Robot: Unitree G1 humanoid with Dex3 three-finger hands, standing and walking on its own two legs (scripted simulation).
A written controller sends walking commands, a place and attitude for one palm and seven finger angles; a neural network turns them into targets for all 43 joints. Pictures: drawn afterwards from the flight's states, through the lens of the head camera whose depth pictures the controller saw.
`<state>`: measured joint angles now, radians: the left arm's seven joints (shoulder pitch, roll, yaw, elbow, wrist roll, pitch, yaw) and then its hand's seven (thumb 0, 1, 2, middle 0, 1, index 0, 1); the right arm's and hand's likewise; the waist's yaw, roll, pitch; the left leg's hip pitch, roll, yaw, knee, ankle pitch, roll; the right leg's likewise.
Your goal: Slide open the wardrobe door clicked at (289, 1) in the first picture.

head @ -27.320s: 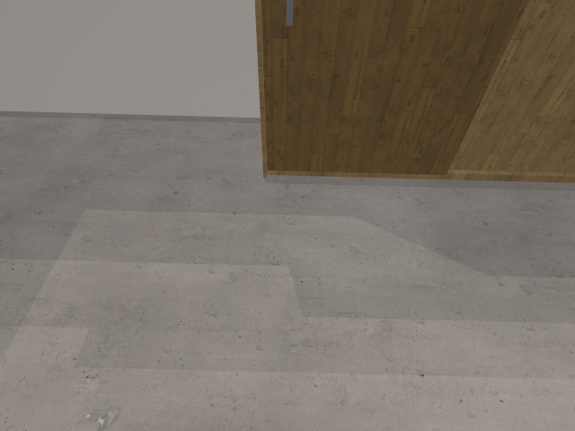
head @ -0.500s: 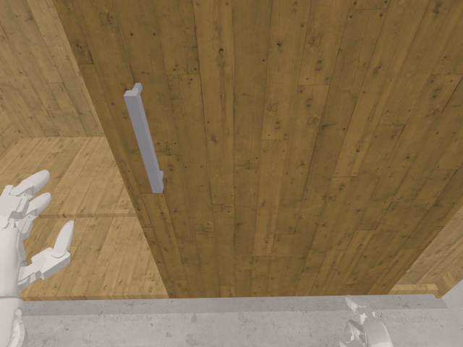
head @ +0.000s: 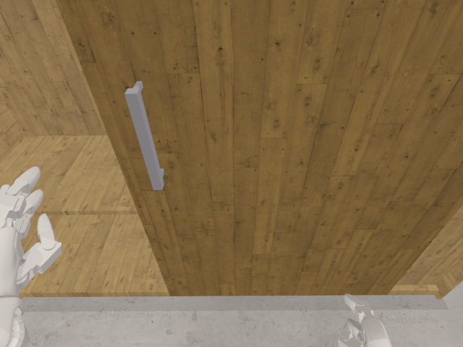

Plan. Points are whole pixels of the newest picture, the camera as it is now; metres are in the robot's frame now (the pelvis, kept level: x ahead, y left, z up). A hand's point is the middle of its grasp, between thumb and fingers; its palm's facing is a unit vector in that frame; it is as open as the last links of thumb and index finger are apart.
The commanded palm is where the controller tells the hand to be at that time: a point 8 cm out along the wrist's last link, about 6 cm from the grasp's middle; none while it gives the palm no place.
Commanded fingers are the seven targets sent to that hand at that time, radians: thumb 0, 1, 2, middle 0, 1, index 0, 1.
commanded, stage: step back with the hand held close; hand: left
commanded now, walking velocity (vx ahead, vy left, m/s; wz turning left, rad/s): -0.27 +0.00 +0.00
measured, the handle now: (149, 140) +0.47 +0.25 +0.12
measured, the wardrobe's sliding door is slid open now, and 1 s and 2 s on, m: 0.67 0.67 0.67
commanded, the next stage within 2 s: stop stepping back and stand still in 1.16 s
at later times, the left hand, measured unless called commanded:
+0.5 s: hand (13, 272) +0.14 +0.30 +0.16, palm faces +0.43 -0.77 -0.47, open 7.4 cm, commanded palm +0.09 +0.32 +0.17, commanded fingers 0.00 0.90 0.90 -0.20 -0.30 -0.20 -0.30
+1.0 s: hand out of the picture +0.07 +0.32 +0.17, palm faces +0.51 -0.74 -0.44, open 7.4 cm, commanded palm -0.01 +0.35 +0.17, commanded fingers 0.00 0.90 0.90 -0.20 -0.30 -0.20 -0.30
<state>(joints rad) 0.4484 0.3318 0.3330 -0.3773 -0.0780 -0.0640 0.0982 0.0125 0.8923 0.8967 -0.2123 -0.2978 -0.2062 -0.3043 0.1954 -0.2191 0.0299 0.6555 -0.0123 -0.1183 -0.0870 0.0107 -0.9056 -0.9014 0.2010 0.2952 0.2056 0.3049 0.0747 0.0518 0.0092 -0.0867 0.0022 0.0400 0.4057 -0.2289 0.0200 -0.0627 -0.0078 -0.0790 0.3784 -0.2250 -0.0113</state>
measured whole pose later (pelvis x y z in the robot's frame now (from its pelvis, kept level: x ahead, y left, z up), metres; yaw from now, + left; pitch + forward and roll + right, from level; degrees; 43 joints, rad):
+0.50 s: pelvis -0.05 +0.02 -0.01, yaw +0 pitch -1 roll -1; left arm 0.53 0.42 0.43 -0.48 -0.05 -0.18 0.13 0.01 0.89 0.90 -0.22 -0.30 -0.21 -0.30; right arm 0.20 -0.23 0.01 0.54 0.01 -0.03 -0.09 0.01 -0.91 -0.90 0.20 0.30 0.20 0.30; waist 0.02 0.00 0.01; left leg -0.32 -0.02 0.05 0.51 -0.19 0.06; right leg -0.29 -0.04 -0.07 0.48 -0.18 0.02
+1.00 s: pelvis -0.12 +0.03 -0.02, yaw +6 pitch +1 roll -5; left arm 0.44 0.44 0.45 -0.49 -0.01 -0.28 0.14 0.01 0.89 0.90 -0.22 -0.30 -0.21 -0.30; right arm 0.23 -0.20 -0.02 0.61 -0.02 -0.14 -0.08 0.01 -0.91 -0.90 0.20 0.30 0.21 0.30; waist -0.01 0.03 0.02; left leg -0.49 0.02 -0.01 0.57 -0.08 0.09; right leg -0.41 0.10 0.02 0.86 -0.37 0.02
